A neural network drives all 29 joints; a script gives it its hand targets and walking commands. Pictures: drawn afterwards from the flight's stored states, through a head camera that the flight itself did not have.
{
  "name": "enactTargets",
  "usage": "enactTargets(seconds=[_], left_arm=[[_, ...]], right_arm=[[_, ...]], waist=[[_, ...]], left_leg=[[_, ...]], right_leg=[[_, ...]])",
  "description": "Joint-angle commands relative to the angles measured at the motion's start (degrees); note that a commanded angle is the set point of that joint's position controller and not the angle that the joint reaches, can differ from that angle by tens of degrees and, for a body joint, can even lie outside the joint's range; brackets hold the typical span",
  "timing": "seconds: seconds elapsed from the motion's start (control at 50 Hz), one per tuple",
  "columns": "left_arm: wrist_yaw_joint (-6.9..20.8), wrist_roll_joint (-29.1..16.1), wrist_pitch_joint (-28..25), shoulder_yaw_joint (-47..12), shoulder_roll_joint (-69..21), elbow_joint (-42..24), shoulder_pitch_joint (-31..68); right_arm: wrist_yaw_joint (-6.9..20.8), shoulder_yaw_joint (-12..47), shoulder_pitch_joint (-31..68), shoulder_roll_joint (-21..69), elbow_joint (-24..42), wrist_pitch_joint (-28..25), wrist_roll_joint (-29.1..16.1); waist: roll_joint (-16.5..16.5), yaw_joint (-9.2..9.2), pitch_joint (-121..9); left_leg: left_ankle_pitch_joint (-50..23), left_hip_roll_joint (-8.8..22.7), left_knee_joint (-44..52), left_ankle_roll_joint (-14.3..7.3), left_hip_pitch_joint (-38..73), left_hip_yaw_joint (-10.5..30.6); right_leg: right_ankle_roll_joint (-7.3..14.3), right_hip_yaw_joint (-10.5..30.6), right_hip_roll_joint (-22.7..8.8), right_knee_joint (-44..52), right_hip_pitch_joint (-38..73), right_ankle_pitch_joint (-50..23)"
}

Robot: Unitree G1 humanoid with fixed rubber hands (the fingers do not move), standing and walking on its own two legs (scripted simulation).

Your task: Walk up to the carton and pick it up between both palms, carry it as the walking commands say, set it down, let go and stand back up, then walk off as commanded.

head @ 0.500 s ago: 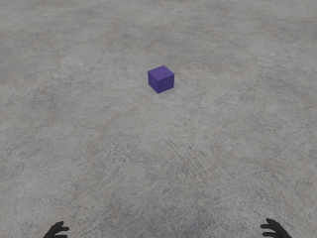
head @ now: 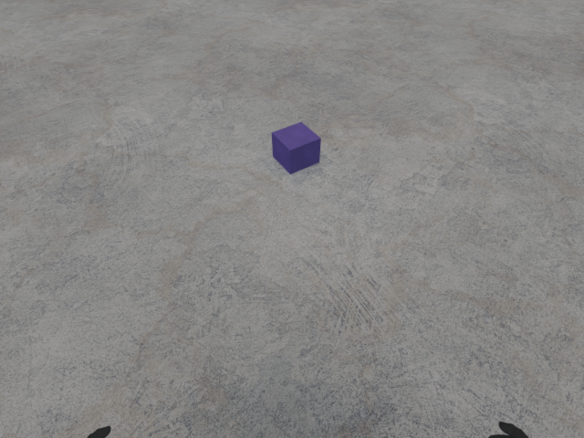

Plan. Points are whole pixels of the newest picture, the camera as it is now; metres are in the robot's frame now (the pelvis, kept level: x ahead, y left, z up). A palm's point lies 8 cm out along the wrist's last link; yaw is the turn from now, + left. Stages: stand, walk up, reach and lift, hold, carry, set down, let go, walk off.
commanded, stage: stand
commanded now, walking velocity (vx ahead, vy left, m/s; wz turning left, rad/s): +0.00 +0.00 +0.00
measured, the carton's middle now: (295, 147) +1.66 -0.02 -0.70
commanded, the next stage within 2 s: walk up in 1.16 s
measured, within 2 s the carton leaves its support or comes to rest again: neither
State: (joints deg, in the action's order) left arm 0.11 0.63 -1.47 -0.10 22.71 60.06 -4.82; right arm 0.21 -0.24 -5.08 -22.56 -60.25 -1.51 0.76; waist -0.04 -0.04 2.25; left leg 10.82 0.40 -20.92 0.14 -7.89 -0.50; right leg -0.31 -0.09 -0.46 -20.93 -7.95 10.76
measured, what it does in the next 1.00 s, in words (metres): stands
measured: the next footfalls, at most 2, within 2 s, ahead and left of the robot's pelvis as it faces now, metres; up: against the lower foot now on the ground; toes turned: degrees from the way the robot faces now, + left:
right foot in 1.94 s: +0.34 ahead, -0.17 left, +0.00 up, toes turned -11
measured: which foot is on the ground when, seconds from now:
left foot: down 0.00-1.00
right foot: down 0.00-1.00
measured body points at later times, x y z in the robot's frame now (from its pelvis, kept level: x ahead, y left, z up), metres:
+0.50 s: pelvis +0.01 +0.00 +0.00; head +0.01 +0.00 +0.45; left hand +0.12 +0.32 -0.11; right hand +0.11 -0.32 -0.11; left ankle +0.01 +0.12 -0.75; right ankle +0.01 -0.12 -0.75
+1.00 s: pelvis +0.01 +0.00 +0.00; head +0.02 +0.00 +0.45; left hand +0.12 +0.32 -0.11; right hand +0.12 -0.32 -0.11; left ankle +0.01 +0.12 -0.75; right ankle +0.01 -0.12 -0.75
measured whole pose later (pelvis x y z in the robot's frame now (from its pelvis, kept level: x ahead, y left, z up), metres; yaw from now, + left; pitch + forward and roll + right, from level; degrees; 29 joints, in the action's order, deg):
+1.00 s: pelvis +0.01 +0.00 +0.00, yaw +0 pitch -2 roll +0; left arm -0.1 0.6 -1.1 0.2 22.9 60.6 -4.6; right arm -0.1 -0.5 -5.0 -22.7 -60.8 -1.1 0.7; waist -0.1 0.0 2.3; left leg 10.7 0.3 -18.8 0.1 -6.2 -0.4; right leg -0.4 -0.2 -0.6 -18.8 -6.2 10.7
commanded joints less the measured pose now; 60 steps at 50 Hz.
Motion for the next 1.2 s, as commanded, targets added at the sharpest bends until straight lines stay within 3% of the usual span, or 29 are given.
enactTargets(seconds=[0.0, 1.18], left_arm=[[-0.3, 0.0, -0.5, 1.7, 9.9, -2.3, 2.5], [-0.5, -0.1, -0.1, 2.0, 10.2, -1.9, 2.1]], right_arm=[[-0.3, -1.7, 2.4, -9.9, 2.3, -0.5, 0.0], [-0.5, -2.0, 1.9, -10.2, 1.8, -0.1, -0.1]], waist=[[0.1, -0.01, -3.0], [0.1, 0.1, -3.4]], left_leg=[[-4.1, 6.7, 3.9, -1.9, 0.3, 5.8], [-8.8, 7.1, 4.9, -1.8, 2.4, 5.5]], right_leg=[[2.0, 5.6, -6.6, 3.9, -0.2, -3.9], [1.8, 5.1, -7.1, 4.9, 2.0, -8.1]])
